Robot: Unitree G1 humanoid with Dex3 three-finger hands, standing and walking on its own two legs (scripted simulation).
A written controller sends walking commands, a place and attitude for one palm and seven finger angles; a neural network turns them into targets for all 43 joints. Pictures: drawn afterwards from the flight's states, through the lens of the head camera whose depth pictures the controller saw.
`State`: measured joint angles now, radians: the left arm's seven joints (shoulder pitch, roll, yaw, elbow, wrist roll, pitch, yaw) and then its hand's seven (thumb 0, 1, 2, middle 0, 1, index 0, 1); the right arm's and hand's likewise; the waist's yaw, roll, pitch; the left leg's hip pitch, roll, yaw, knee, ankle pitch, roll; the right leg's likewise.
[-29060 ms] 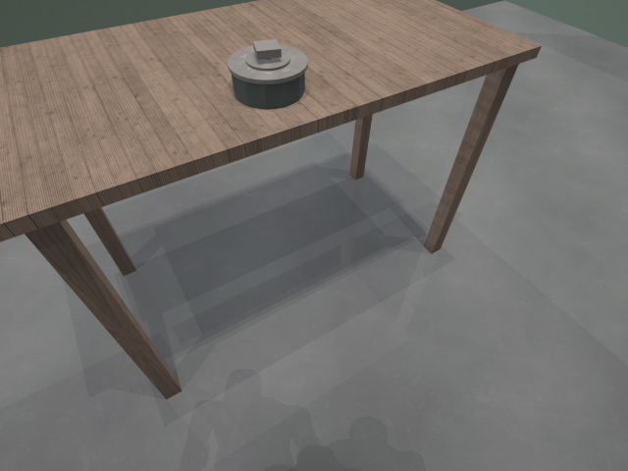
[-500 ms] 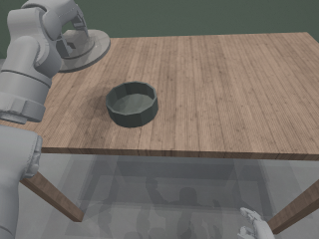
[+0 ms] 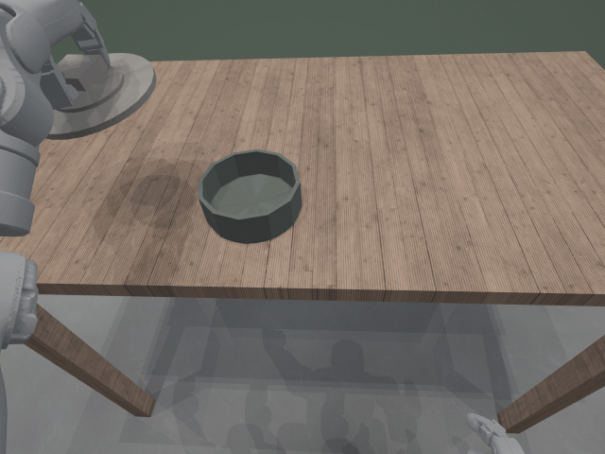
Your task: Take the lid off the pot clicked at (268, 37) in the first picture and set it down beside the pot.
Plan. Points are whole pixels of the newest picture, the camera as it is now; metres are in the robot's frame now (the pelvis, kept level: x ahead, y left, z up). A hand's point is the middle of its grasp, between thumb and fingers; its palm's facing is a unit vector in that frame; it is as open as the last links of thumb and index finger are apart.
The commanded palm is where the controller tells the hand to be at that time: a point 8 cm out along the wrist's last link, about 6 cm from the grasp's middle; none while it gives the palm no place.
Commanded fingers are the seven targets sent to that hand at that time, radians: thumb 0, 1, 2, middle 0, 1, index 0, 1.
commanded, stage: move the lid sideways beside the pot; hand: left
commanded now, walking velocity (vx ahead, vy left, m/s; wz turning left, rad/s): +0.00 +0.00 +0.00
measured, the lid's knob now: (76, 72) +0.47 +0.25 +0.29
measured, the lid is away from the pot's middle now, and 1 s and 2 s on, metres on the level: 0.17 0.22 0.22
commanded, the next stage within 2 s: lower the lid onto the table in 0.70 s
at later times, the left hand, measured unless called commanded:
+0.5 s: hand (14, 78) +0.43 +0.30 +0.30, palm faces -0.10 -0.01 -1.00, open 8.2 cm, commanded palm +0.41 +0.30 +0.37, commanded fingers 0.00 0.37 1.33 -0.93 -0.64 -0.96 -0.65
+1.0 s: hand (21, 82) +0.44 +0.30 +0.29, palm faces -0.13 -0.05 -0.99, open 8.2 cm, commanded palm +0.42 +0.31 +0.35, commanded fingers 0.00 0.37 1.33 -0.93 -0.64 -0.96 -0.65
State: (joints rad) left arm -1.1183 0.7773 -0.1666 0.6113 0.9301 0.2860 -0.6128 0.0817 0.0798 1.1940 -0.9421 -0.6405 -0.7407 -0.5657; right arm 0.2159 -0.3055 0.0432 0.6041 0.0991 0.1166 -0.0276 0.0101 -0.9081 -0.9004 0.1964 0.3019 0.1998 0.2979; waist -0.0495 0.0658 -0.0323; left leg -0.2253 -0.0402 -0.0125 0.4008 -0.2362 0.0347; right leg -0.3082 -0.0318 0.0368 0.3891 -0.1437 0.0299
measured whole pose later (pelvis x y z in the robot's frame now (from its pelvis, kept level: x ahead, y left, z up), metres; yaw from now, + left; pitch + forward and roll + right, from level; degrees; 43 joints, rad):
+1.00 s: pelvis +0.01 +0.00 +0.00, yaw +0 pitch +4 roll +0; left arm -1.11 0.86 -0.09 0.72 0.96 0.25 -0.61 0.08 0.08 1.20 -0.94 -0.64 -0.74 -0.57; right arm 0.23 -0.32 0.05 0.62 0.11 0.14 -0.04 0.01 -0.91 -0.90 0.20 0.30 0.20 0.30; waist -0.06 0.08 -0.02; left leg -0.23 -0.03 -0.02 0.40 -0.25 0.03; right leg -0.30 -0.02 0.02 0.36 -0.14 0.03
